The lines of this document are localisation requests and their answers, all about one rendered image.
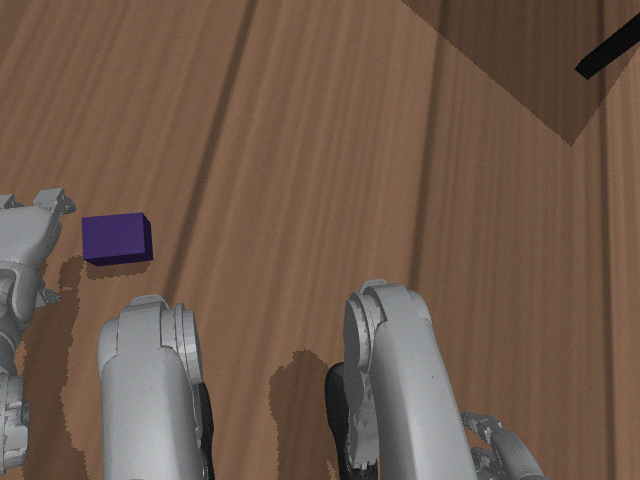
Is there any right robot foot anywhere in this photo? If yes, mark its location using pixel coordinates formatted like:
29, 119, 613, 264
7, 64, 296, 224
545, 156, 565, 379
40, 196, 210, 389
325, 362, 378, 480

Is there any left robot hand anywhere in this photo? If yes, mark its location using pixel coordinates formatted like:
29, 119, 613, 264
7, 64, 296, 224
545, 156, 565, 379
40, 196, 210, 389
0, 188, 76, 308

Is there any left robot foot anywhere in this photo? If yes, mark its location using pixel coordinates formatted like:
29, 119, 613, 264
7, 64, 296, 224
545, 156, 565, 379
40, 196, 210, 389
198, 381, 215, 480

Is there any right robot hand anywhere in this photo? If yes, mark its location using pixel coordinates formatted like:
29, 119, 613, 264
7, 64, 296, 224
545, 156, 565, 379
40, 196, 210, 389
460, 412, 544, 480

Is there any small box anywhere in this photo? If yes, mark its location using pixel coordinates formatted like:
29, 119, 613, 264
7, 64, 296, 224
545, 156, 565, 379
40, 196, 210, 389
82, 212, 153, 267

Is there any left robot arm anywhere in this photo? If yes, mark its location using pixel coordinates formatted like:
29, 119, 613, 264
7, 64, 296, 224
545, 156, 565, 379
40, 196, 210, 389
0, 261, 40, 476

